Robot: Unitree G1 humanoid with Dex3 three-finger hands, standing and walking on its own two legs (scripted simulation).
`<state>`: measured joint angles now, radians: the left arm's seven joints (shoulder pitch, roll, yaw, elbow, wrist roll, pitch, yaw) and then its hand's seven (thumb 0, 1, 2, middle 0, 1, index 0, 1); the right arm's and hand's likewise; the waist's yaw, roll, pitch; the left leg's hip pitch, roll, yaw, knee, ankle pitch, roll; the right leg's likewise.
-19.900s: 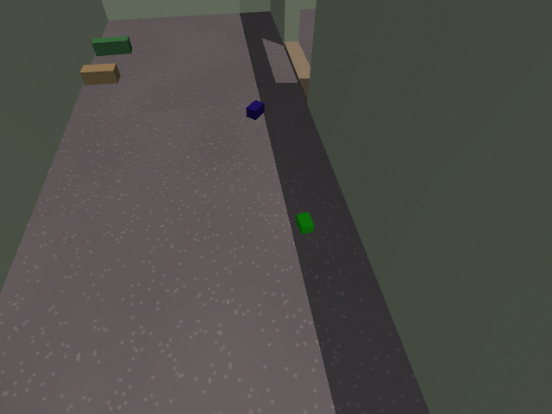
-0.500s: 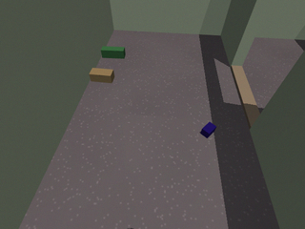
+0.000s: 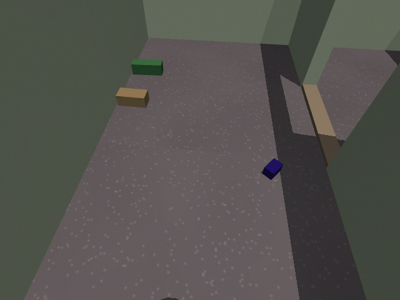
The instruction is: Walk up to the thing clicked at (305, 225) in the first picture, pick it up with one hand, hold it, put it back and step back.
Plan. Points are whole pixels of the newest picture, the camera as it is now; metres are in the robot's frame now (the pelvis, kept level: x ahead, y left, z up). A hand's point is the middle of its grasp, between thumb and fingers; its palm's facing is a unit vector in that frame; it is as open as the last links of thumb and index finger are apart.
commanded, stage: stand
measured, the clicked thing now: out of the picture +0.00 -0.48 -0.76
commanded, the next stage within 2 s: walk up in 0.96 s
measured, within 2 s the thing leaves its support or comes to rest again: neither
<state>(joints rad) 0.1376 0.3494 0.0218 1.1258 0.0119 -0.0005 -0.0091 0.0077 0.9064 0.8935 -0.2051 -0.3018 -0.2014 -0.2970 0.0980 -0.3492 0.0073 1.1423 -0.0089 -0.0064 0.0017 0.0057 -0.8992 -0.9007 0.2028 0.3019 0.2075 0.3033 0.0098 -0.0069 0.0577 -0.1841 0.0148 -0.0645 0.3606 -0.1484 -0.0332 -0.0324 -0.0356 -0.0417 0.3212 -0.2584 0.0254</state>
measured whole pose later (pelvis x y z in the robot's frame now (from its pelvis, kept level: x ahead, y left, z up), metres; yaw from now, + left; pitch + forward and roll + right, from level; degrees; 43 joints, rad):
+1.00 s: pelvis +0.01 +0.00 +0.00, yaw +0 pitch -1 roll +0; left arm 0.16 0.36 0.04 1.09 0.02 -0.01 -0.03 0.01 0.91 0.89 -0.21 -0.30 -0.20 -0.30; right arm 0.13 -0.35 -0.01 1.11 -0.02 -0.01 0.02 0.01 -0.90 -0.90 0.20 0.30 0.21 0.30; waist 0.01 -0.01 0.04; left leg -0.20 0.01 -0.06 0.42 -0.24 -0.01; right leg -0.05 -0.04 -0.04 0.37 -0.34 0.00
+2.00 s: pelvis +0.47 +0.01 +0.00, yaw -1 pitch -3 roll +1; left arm 0.28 0.37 0.05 0.89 0.00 -0.08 -0.05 0.01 0.90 0.89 -0.21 -0.30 -0.20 -0.30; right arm 0.23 -0.43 -0.07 0.87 0.00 -0.06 0.05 0.01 -0.90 -0.90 0.20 0.30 0.21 0.30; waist 0.04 0.04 0.07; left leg -0.48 0.07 -0.03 1.08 -0.29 0.03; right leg -0.17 -0.03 -0.06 0.47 -0.25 -0.02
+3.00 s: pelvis +0.90 -0.04 +0.00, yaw +0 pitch -3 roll +1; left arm 0.32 0.37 0.05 0.88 0.02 -0.09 -0.05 0.01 0.90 0.89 -0.21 -0.30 -0.20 -0.30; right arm 0.31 -0.45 -0.07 0.90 -0.01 -0.03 0.06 0.01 -0.90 -0.90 0.20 0.30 0.21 0.30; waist 0.03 0.06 0.07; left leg -0.50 0.05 -0.08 0.94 -0.19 0.01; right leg -0.13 0.00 -0.12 0.39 -0.20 -0.07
